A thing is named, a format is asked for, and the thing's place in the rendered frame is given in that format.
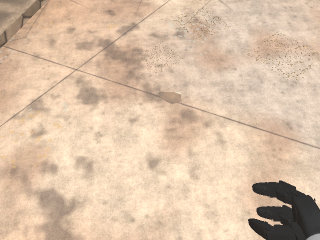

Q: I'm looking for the robot right hand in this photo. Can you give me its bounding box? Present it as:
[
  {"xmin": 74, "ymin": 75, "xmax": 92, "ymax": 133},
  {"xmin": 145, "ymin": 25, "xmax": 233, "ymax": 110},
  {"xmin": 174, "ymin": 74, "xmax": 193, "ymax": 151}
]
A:
[{"xmin": 248, "ymin": 180, "xmax": 320, "ymax": 240}]

